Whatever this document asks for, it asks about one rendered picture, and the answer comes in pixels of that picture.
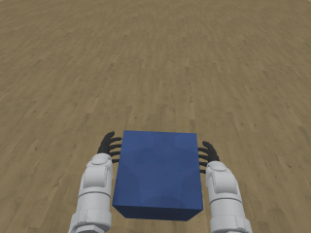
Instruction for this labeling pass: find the carton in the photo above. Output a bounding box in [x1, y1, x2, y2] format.
[112, 130, 204, 221]

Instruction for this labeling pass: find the right robot hand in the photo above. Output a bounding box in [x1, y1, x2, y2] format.
[197, 141, 220, 174]

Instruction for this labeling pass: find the right robot forearm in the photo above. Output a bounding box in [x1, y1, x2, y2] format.
[205, 160, 253, 233]

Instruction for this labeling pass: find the left robot forearm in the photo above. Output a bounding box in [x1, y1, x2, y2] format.
[68, 152, 113, 233]

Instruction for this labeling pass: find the left robot hand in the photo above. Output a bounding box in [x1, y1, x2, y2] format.
[97, 131, 121, 163]

